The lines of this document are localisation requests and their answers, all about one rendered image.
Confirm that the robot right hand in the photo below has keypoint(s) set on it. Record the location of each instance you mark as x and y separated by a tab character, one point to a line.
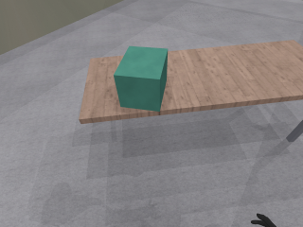
265	221

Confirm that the carton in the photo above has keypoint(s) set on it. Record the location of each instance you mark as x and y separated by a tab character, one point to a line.
141	78

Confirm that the table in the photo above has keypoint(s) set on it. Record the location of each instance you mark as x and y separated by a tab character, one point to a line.
203	79

